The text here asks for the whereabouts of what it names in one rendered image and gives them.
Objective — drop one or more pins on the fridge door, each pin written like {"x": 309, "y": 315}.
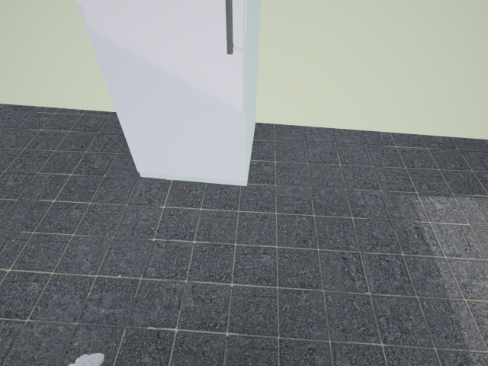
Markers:
{"x": 178, "y": 95}

